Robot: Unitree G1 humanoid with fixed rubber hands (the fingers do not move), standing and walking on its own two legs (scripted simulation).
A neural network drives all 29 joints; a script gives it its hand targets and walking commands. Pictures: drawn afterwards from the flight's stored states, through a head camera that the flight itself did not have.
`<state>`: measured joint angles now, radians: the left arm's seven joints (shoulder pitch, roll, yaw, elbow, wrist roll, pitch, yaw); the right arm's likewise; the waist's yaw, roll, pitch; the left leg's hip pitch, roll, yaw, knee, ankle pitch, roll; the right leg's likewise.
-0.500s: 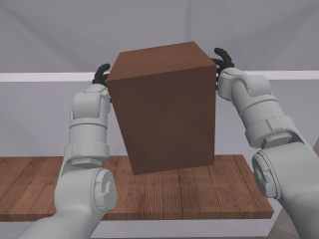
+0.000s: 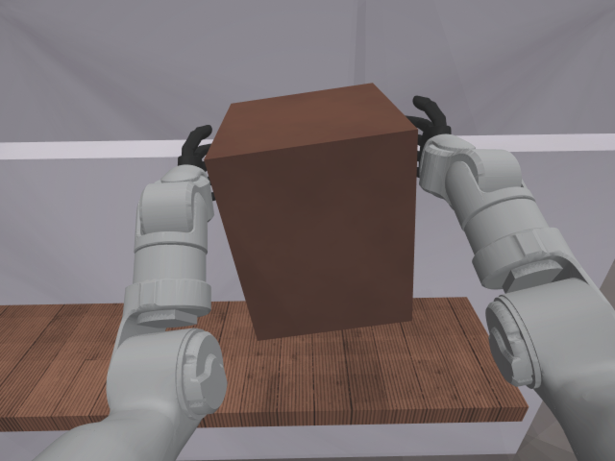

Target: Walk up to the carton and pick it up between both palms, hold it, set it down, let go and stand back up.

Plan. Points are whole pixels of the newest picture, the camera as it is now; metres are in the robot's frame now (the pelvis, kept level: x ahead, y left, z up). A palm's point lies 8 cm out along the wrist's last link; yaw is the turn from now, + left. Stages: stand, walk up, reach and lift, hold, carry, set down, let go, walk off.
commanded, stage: hold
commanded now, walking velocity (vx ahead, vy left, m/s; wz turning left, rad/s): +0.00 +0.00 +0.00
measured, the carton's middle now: (317, 207) +0.38 +0.00 +0.24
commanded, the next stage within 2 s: none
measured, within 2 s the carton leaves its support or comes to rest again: neither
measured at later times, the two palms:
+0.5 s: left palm (193, 181) +0.37 +0.15 +0.29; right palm (433, 149) +0.36 -0.14 +0.32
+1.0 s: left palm (194, 178) +0.37 +0.15 +0.29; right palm (436, 149) +0.36 -0.14 +0.32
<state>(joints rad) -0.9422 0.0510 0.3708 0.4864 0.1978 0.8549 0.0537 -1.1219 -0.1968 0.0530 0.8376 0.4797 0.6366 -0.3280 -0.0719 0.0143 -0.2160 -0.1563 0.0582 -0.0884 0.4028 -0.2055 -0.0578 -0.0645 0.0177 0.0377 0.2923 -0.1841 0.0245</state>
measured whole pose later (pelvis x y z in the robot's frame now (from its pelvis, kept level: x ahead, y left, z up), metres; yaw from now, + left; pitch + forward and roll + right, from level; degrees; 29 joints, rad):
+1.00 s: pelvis +0.00 +0.00 +0.00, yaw +0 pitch -2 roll -2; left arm -0.98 0.05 0.38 0.56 0.20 0.84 0.06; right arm -1.16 -0.21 0.05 0.90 0.49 0.64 -0.32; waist -0.07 0.02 -0.23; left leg -0.18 0.06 -0.10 0.41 -0.20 -0.06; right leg -0.09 0.02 0.04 0.30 -0.18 0.02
